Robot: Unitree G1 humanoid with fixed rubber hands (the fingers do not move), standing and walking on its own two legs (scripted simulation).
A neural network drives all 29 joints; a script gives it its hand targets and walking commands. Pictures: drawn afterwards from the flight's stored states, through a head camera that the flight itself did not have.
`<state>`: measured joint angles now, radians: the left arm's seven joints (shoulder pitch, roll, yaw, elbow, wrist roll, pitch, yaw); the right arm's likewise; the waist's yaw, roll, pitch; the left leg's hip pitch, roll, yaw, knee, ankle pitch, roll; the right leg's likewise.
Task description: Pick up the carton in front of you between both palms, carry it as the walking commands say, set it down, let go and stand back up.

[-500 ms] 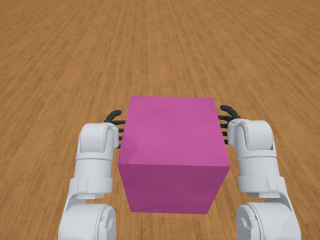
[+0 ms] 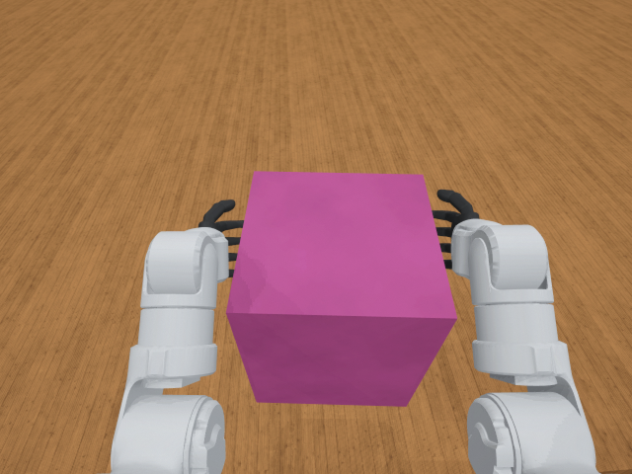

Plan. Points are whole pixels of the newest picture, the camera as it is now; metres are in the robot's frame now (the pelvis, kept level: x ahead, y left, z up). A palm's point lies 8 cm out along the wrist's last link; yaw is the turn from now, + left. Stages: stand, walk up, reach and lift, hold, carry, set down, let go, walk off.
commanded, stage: carry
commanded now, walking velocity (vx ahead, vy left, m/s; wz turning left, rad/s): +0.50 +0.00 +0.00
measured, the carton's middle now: (334, 295) +0.34 +0.00 +0.06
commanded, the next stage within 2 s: none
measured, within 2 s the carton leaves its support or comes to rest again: neither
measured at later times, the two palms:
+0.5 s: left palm (229, 153) +0.53 +0.15 +0.17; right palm (435, 152) +0.51 -0.15 +0.17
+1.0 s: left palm (253, 43) +0.80 +0.14 +0.23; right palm (410, 28) +0.84 -0.16 +0.23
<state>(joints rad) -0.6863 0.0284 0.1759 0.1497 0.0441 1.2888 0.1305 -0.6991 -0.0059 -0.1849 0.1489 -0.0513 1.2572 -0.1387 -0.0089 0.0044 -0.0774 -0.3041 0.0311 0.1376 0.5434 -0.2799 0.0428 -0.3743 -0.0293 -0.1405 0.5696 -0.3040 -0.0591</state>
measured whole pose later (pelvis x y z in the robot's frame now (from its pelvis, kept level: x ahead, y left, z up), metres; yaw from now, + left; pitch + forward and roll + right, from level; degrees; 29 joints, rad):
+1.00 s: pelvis +0.43 -0.06 +0.08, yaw +2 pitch +4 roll +0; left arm -0.86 -0.01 0.25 -0.04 0.03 1.32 0.19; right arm -0.85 0.03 -0.33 -0.09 -0.11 1.34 -0.12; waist 0.12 -0.02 0.12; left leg -0.69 -0.01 -0.01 1.37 -0.44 0.08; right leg -0.47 0.02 -0.15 0.64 -0.25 -0.11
